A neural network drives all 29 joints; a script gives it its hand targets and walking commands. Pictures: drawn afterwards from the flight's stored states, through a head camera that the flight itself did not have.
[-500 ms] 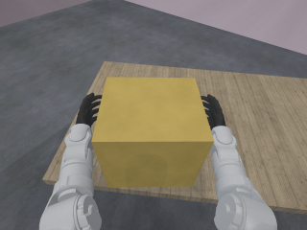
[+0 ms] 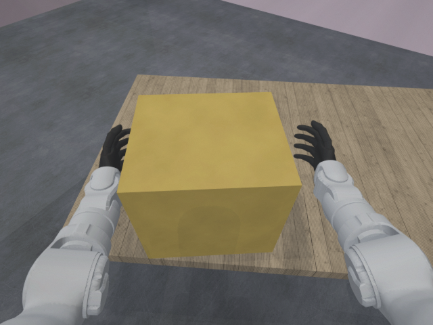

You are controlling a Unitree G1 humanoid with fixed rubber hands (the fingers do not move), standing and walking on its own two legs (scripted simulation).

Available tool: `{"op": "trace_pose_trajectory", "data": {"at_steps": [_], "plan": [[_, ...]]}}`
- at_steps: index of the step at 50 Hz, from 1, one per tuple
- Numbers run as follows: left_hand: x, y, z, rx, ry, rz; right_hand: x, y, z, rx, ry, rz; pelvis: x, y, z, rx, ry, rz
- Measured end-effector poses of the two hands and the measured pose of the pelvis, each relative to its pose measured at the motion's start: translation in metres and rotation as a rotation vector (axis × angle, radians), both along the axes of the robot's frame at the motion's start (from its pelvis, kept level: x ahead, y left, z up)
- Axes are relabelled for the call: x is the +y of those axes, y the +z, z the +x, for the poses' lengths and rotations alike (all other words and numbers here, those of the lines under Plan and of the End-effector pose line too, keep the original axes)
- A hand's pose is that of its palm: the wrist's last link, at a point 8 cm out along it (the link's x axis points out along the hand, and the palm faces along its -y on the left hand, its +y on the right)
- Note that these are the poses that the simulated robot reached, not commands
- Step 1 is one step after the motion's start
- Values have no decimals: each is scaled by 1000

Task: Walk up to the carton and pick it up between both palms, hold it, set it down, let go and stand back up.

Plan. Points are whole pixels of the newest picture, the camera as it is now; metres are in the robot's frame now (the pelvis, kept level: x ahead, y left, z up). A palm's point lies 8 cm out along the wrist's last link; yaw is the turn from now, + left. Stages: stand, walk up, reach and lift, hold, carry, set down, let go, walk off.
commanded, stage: set down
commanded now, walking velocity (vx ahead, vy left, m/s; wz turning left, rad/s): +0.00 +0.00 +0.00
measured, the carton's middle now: (208, 177) +0.41 +0.05 +0.05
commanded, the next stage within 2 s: none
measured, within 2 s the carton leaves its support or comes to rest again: neither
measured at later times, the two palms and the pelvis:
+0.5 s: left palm (90, 135) +0.41 +0.25 +0.16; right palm (329, 134) +0.44 -0.17 +0.15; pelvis -0.02 -0.02 +0.01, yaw +2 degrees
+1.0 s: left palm (67, 110) +0.40 +0.26 +0.22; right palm (371, 120) +0.42 -0.21 +0.20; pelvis -0.02 -0.01 +0.02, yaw +1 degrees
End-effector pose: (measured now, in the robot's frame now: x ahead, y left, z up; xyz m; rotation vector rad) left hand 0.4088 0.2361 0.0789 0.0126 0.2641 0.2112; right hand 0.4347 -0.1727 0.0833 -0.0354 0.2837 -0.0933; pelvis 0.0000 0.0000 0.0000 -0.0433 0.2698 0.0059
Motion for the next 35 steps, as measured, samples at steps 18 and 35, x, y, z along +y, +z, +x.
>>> {"op": "trace_pose_trajectory", "data": {"at_steps": [18, 35], "plan": [[17, 46, 1, -48, -15, 2, -5, 39, 7, -47, 69, 44, -16, 1, -17, 36, 14, 24], [12, 129, 3, -20, -31, -2, -15, 112, 0, -45, 32, 58, -15, 11, -19, -89, 21, 24]]}}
